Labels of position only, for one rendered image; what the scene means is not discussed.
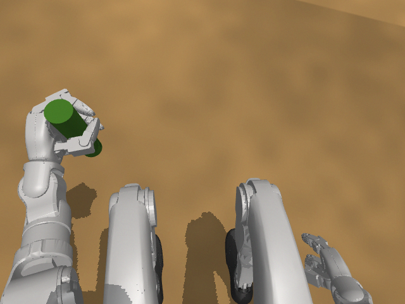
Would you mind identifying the left robot arm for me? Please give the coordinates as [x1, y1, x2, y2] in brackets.
[0, 160, 84, 304]

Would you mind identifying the can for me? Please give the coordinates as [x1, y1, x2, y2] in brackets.
[44, 99, 102, 157]

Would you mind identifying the right robot arm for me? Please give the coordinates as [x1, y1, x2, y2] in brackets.
[330, 276, 373, 304]

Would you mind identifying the right robot hand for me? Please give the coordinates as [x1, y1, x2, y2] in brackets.
[301, 233, 352, 290]

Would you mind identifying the left robot hand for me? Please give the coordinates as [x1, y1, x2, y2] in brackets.
[25, 89, 104, 164]

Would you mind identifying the right robot foot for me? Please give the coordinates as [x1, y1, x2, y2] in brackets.
[225, 229, 253, 304]

